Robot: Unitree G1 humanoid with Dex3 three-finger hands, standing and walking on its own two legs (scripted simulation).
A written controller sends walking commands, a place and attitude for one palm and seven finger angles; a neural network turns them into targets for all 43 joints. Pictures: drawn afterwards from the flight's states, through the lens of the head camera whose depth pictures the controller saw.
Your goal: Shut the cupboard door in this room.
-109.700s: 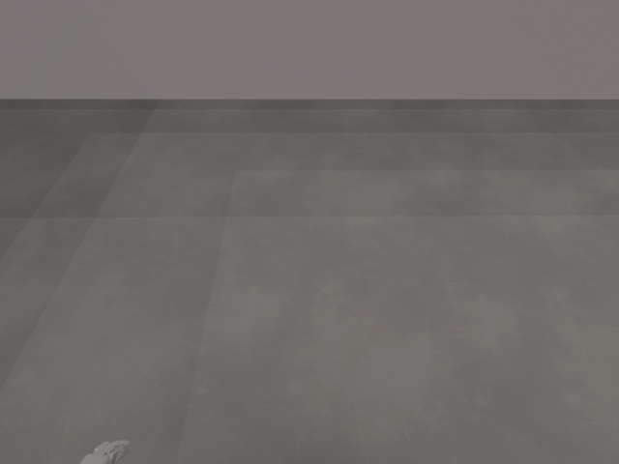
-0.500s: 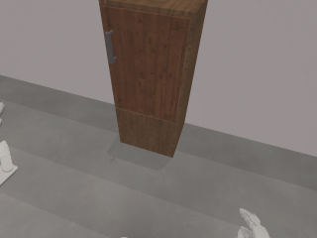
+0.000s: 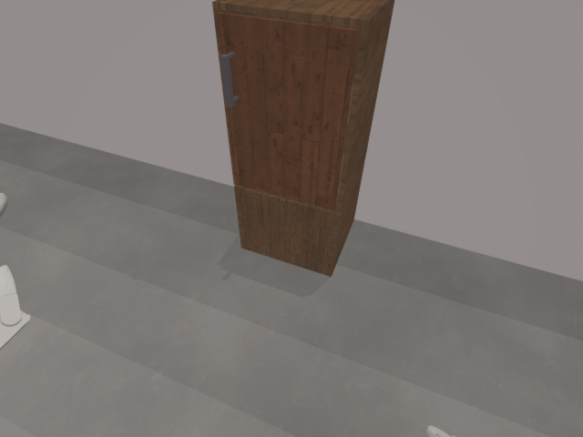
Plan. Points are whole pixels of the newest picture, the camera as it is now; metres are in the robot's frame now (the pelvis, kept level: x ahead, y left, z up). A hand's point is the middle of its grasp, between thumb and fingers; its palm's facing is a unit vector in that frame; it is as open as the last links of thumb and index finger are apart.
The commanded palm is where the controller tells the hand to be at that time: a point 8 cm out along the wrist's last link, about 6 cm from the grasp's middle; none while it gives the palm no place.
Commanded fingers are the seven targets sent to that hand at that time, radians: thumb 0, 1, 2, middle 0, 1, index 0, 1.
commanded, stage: stop stepping back and stand still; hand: left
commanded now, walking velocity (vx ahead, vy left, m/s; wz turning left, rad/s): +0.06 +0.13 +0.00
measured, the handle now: (230, 79) +1.07 +0.20 +0.07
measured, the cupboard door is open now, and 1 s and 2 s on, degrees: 0 0 0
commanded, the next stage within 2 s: let the arm hang, fingers relaxed in 1.38 s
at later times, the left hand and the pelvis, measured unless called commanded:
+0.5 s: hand (23, 285) +0.22 +0.28 +0.19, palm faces +0.45 -0.75 -0.48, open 7.4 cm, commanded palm +0.16 +0.32 +0.19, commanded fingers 0.00 0.90 0.90 -0.20 -0.30 -0.20 -0.30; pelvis +0.03 +0.01 +0.01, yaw +1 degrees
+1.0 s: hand out of the picture +0.21 +0.31 +0.18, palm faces +0.43 -0.77 -0.48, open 7.4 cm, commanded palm +0.15 +0.34 +0.19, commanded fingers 0.00 0.90 0.90 -0.20 -0.30 -0.20 -0.30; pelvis +0.01 +0.04 +0.01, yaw +0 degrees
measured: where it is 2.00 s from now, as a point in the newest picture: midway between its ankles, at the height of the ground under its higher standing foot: outside the picture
